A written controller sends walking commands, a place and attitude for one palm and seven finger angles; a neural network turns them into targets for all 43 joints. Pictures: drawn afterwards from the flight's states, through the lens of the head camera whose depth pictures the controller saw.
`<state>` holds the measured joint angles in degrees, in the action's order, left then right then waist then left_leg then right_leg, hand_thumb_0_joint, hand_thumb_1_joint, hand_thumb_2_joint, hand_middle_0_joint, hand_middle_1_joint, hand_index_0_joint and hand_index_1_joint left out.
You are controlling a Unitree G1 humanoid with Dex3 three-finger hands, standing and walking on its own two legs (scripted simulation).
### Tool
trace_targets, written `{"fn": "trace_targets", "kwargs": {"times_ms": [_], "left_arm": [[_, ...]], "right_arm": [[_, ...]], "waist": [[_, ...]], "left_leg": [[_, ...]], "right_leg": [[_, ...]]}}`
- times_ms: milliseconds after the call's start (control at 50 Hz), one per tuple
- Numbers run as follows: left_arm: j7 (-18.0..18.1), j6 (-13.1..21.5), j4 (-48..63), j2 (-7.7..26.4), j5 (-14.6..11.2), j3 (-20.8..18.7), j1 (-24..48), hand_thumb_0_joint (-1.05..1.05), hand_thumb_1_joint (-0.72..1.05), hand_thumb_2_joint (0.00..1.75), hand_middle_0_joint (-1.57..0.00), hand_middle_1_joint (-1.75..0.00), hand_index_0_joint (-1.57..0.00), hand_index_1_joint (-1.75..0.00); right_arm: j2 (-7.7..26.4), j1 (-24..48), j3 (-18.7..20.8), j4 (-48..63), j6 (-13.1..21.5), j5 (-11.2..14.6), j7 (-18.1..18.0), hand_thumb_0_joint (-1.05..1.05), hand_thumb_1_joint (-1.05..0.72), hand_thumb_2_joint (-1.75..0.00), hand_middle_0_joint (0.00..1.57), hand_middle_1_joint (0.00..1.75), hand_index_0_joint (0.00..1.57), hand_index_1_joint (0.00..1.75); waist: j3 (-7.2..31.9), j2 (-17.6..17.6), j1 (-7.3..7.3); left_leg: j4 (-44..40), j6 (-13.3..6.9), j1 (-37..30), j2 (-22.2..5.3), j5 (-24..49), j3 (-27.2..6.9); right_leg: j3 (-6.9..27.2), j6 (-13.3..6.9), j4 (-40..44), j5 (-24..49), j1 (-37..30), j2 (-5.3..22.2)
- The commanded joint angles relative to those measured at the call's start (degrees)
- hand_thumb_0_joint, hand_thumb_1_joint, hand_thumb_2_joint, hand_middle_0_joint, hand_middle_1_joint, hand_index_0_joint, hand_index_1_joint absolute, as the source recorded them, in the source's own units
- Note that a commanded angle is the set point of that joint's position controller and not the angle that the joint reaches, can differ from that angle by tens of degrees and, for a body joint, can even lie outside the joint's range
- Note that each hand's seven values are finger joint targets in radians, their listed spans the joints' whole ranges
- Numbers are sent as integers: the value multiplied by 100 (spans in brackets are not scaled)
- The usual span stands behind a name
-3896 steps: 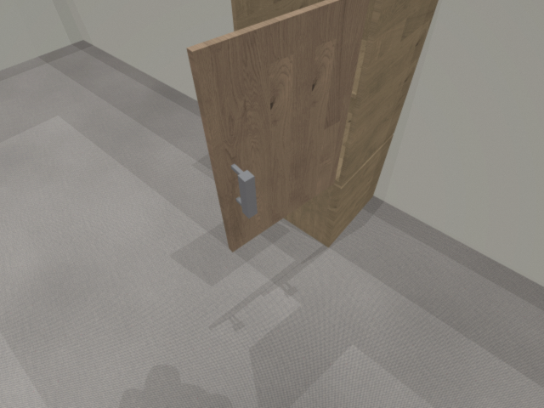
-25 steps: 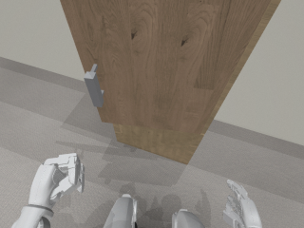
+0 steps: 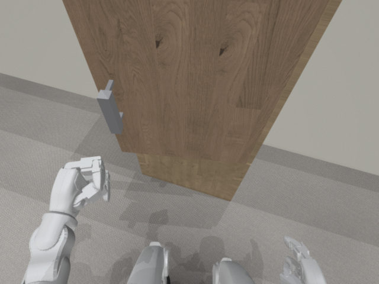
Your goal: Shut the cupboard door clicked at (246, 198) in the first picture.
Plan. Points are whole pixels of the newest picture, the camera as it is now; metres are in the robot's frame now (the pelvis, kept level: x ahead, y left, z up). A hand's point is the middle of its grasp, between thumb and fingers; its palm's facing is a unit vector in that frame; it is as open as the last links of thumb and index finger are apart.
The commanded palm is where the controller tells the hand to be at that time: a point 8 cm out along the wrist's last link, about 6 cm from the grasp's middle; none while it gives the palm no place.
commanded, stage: bring the fist close to the handle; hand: left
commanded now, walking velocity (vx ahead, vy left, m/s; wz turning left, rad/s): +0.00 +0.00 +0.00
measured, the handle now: (114, 107) +0.50 +0.22 +0.03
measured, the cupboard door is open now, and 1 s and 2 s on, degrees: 12 12 0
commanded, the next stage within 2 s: push the door shut along its arc in 0.94 s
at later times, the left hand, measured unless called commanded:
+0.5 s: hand (114, 144) +0.40 +0.19 +0.04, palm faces -0.02 -1.00 -0.03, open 3.1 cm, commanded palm +0.39 +0.24 +0.04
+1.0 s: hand (114, 139) +0.41 +0.20 +0.03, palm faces -0.02 -1.00 -0.03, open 3.1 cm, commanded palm +0.39 +0.24 +0.04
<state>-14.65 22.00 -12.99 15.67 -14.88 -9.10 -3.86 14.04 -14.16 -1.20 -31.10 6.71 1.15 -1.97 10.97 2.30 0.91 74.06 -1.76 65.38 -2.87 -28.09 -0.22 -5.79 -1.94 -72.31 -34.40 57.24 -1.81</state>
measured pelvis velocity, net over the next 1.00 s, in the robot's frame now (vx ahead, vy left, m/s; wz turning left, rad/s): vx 0.00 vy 0.00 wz -0.02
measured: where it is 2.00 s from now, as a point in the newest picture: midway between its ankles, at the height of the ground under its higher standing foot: outside the picture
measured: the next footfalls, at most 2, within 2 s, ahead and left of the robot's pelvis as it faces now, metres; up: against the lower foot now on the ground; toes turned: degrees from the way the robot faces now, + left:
none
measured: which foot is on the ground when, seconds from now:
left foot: down 0.00-1.00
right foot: down 0.00-1.00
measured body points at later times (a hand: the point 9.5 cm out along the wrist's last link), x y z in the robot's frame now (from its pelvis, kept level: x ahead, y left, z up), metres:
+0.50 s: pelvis +0.00 +0.00 +0.00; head +0.10 +0.02 +0.44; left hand +0.39 +0.25 +0.04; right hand +0.11 -0.26 -0.11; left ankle +0.07 +0.10 -0.62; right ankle +0.01 -0.11 -0.62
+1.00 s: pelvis +0.00 +0.00 +0.00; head +0.11 +0.01 +0.43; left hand +0.40 +0.25 +0.04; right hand +0.10 -0.27 -0.12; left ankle +0.07 +0.10 -0.62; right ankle +0.01 -0.11 -0.62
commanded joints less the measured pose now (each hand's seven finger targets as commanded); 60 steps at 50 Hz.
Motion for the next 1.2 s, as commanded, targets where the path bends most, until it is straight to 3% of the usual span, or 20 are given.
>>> {"fn": "trace_targets", "kwargs": {"times_ms": [0, 140, 220, 280, 300, 320, 380, 420, 480, 520, 560, 600, 660, 760, 780, 860, 880, 960, 1000, 1180], "left_arm": [[40, 476, 662, 772, -31, -433, 1369, 0, 90, 90, -130, -150, -130, -150], [8, 635, -43, 962, 47, -553, 2559, 0, 90, 90, -130, -150, -130, -150], [-14, 644, -661, 1104, 87, -697, 3095, 0, 90, 90, -130, -150, -130, -150], [-40, 698, -876, 1218, 128, -744, 3475, 0, 90, 90, -130, -150, -130, -150], [-55, 702, -995, 1096, 131, -661, 3527, 0, 90, 90, -130, -150, -130, -150], [-58, 684, -1206, 1148, 119, -755, 3500, 0, 90, 90, -130, -150, -130, -150], [-62, 735, -1550, 1194, 209, -715, 4084, 0, 90, 90, -130, -150, -130, -150], [-48, 756, -1841, 1384, 201, -925, 4325, 0, 90, 90, -130, -150, -130, -150], [-69, 856, -2094, 1536, 294, -956, 4997, 0, 90, 90, -130, -150, -130, -150], [-81, 922, -2230, 1577, 326, -996, 5138, 0, 90, 90, -130, -150, -130, -150], [-131, 964, -2091, 1581, 291, -1055, 4775, 0, 90, 90, -130, -150, -130, -150], [-174, 894, -2254, 1467, 261, -1022, 4382, 0, 90, 90, -130, -150, -130, -150], [-178, 827, -2274, 1742, 229, -1287, 4228, 0, 90, 90, -130, -150, -130, -150], [-144, 1006, -2000, 1644, 222, -1151, 4768, 0, 90, 90, -130, -150, -130, -150], [-127, 1072, -2023, 1754, 230, -1250, 4857, 0, 90, 90, -130, -150, -130, -150], [-223, 1171, -2046, 1496, 216, -978, 4890, 0, 90, 90, -130, -150, -130, -150], [-228, 1154, -2189, 1599, 231, -1061, 4909, 0, 90, 90, -130, -150, -130, -150], [-286, 1055, -2237, 1550, 186, -1044, 4716, 0, 90, 90, -130, -150, -130, -150], [-277, 979, -2435, 1581, 189, -1112, 4632, 0, 90, 90, -130, -150, -130, -150], [-470, 1096, -2795, 1796, 357, -949, 6067, 0, 90, 90, -130, -150, -130, -150]], "right_arm": [[874, 42, 369, 661, 226, 20, -66, 0, -90, -90, 20, 30, 20, 30], [945, -51, 394, 442, 162, 20, -71, 0, -90, -90, 20, 30, 20, 30], [959, -139, 398, 331, 77, 20, -69, 0, -90, -90, 20, 30, 20, 30], [985, -204, 402, 286, 33, 19, -47, 0, -90, -90, 20, 30, 20, 30], [972, -231, 416, 265, 17, 16, -31, 0, -90, -90, 20, 30, 20, 30], [990, -278, 425, 247, -24, 20, -29, 0, -90, -90, 20, 30, 20, 30], [996, -339, 419, 169, -80, 14, -24, 0, -90, -90, 20, 30, 20, 30], [1019, -407, 432, 119, -135, 7, -24, 0, -90, -90, 20, 30, 20, 30], [1022, -470, 411, 46, -180, -8, -29, 0, -90, -90, 20, 30, 20, 30], [1038, -543, 436, 8, -219, -28, -17, 0, -90, -90, 20, 30, 20, 30], [1051, -606, 473, 86, -235, -35, 31, 0, -90, -90, 20, 30, 20, 30], [1027, -619, 482, 87, -321, -16, 69, 0, -90, -90, 20, 30, 20, 30], [1024, -625, 468, 152, -417, 15, 74, 0, -90, -90, 20, 30, 20, 30], [992, -582, 456, 133, -452, 18, 39, 0, -90, -90, 20, 30, 20, 30], [1007, -571, 458, 70, -448, 1, 28, 0, -90, -90, 20, 30, 20, 30], [1006, -600, 466, 34, -398, -7, 21, 0, -90, -90, 20, 30, 20, 30], [1031, -578, 466, -18, -415, -6, 15, 0, -90, -90, 20, 30, 20, 30], [1026, -587, 466, 41, -419, 2, 26, 0, -90, -90, 20, 30, 20, 30], [1006, -539, 448, 43, -467, 15, 19, 0, -90, -90, 20, 30, 20, 30], [1048, -593, 409, -120, -422, -3, -30, 0, -90, -90, 20, 30, 20, 30]], "waist": [[1551, 48, 87], [1775, 288, 136], [1858, 167, 174], [2042, 387, 157], [2043, 379, 207], [2002, 147, 205], [1964, 262, 290], [1966, 25, 319], [2082, 281, 378], [2257, 352, 371], [2655, 513, 231], [2569, 241, 240], [2378, 89, 171], [2084, 148, 362], [2188, 161, 323], [2252, 432, 392], [2225, 285, 380], [2332, 385, 310], [2179, 102, 317], [2264, 445, 552]], "left_leg": [[-1050, 19, -1811, 152, 832, -357], [-1093, 52, -2087, 128, 880, -396], [-1044, 41, -2030, 125, 973, -359], [-1064, 65, -2237, 110, 1143, -406], [-1058, 68, -2323, 101, 1180, -405], [-1048, 55, -2209, 102, 1178, -388], [-986, 52, -2158, 96, 1173, -402], [-924, 25, -1966, 105, 1084, -363], [-853, 19, -1995, 105, 1110, -380], [-851, 41, -2198, 87, 1268, -429], [-863, 58, -2498, 95, 1633, -449], [-901, 56, -2424, 78, 1731, -400], [-893, 7, -2002, 127, 1596, -298], [-900, -20, -1912, 125, 1252, -281], [-893, -1, -1976, 112, 1256, -307], [-894, 8, -2269, 112, 1328, -364], [-918, 25, -2258, 90, 1224, -397], [-920, 16, -2306, 119, 1388, -379], [-916, 5, -2052, 115, 1282, -330], [-705, -1, -2184, 94, 1202, -444]], "right_leg": [[462, 11, 1157, 1084, -301, -43], [440, -7, 1120, 1120, -88, -32], [485, 17, 1118, 1245, -133, -33], [446, -11, 1049, 1354, -62, -34], [429, -1, 1060, 1383, 1, -37], [443, 13, 1088, 1425, -78, -40], [445, 17, 1034, 1431, 85, -39], [497, 40, 1069, 1409, -27, -38], [508, 23, 987, 1401, 130, -43], [480, 13, 949, 1483, 193, -46], [438, -20, 876, 1718, 95, -70], [438, 17, 930, 1900, -47, -65], [519, 31, 970, 1955, -329, -80], [562, 53, 1059, 1664, -160, -75], [562, 53, 1038, 1641, -162, -63], [515, 23, 1021, 1615, 75, -81], [504, 33, 1043, 1507, 113, -71], [497, 11, 1031, 1656, 3, -80], [534, 49, 1069, 1648, -109, -64], [543, 10, 955, 1451, 349, -72]]}}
